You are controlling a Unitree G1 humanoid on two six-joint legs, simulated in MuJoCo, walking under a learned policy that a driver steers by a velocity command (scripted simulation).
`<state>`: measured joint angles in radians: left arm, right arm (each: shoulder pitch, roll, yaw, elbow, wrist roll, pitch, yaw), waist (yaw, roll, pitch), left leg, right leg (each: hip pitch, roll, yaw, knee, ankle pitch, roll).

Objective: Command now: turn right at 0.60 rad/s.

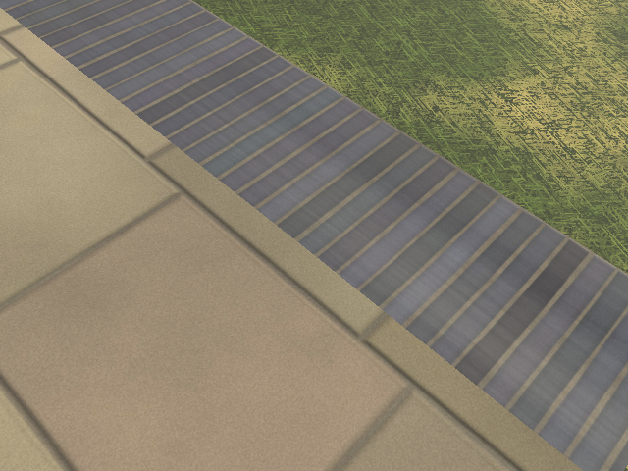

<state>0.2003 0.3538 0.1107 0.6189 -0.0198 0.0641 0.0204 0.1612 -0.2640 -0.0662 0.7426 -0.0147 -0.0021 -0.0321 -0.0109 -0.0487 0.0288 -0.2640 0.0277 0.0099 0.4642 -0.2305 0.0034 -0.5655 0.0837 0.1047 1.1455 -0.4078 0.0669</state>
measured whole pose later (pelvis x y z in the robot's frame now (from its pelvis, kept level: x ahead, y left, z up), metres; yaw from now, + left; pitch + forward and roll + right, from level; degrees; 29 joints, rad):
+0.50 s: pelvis -0.01 -0.05 +0.00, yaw -17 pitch +2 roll +2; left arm 0.19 0.30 0.07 0.59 -0.01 0.03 0.02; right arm 0.12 -0.33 -0.09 0.72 -0.01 0.01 -0.03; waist 0.00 0.03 0.05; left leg -0.54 0.01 -0.05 1.00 -0.35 -0.09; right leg -0.29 0.05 0.11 0.45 -0.20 -0.05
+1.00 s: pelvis +0.00 -0.03 +0.00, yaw -30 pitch +1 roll -1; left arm 0.18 0.31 0.07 0.66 -0.01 0.06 0.02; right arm 0.17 -0.25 -0.05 0.70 0.00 0.01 -0.01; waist -0.02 -0.02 0.05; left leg -0.25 0.01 -0.02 0.47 -0.24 0.01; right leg -0.34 0.01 0.09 0.78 -0.44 0.10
